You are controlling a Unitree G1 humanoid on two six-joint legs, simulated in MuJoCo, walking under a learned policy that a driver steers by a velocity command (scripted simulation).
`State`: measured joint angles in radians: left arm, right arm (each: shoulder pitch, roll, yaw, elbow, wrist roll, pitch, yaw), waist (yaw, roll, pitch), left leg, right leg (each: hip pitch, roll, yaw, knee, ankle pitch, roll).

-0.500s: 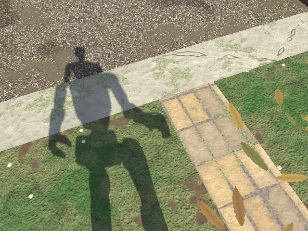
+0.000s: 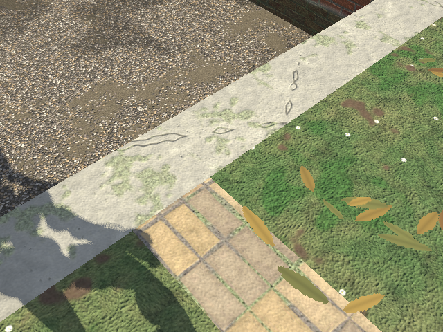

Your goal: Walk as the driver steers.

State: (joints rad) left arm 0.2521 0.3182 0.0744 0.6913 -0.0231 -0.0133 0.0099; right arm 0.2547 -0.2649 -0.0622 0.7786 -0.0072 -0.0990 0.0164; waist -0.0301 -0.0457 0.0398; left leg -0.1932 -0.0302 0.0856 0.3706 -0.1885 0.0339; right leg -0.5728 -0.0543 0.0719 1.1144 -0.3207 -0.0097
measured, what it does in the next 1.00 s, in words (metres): walks ahead, turning left: right foot, then left foot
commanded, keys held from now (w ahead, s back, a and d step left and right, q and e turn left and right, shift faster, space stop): w+q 1.00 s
